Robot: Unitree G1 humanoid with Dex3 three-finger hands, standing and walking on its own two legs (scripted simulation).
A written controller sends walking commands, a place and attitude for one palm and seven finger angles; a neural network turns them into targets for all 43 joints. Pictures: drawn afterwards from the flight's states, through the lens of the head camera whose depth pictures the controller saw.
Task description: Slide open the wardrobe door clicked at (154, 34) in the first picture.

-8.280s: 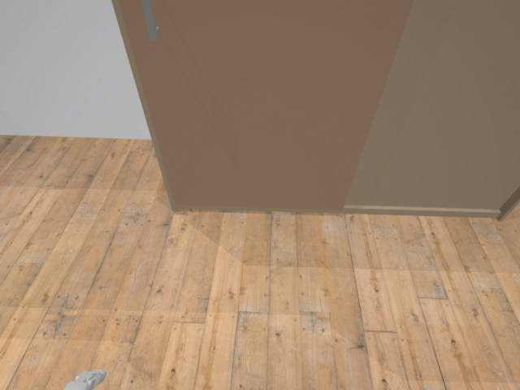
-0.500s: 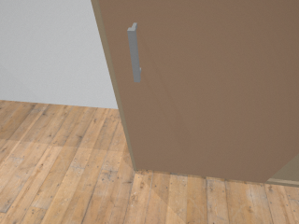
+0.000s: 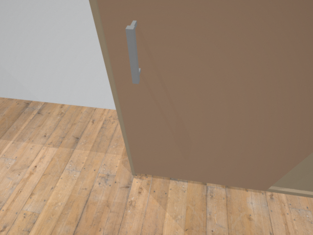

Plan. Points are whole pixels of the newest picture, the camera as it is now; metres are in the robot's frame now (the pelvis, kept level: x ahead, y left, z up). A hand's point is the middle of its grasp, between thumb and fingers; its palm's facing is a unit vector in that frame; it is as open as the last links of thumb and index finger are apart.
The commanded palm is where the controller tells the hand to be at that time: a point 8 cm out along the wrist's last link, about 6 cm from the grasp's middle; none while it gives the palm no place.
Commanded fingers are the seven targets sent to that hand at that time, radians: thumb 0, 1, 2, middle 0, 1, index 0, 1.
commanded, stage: look again from close up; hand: left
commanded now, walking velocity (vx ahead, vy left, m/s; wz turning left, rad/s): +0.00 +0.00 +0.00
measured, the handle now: (135, 54) +0.55 +0.10 +0.18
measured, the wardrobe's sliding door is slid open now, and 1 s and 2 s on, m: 0.00 0.00 0.00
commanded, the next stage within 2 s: shuffle to correct the standing spot in 0.22 s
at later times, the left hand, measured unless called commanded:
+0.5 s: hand out of the picture +0.00 +0.16 -0.18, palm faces +0.04 -0.98 -0.17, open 7.4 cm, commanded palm none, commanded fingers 0.00 0.90 0.90 -0.20 -0.30 -0.20 -0.30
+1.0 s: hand out of the picture +0.13 +0.18 -0.18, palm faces -0.01 -0.97 -0.22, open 7.3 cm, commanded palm none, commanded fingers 0.00 0.90 0.90 -0.20 -0.30 -0.20 -0.30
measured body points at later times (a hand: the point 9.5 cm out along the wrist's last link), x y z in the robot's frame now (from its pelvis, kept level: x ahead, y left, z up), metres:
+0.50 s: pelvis +0.02 -0.01 +0.00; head +0.03 -0.01 +0.44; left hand +0.00 +0.21 -0.16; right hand +0.00 -0.22 -0.17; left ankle -0.01 +0.12 -0.74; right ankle +0.00 -0.12 -0.74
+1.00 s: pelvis +0.06 +0.00 -0.01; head +0.11 +0.00 +0.44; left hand +0.13 +0.24 -0.16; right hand +0.05 -0.21 -0.17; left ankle +0.04 +0.13 -0.72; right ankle +0.08 -0.10 -0.74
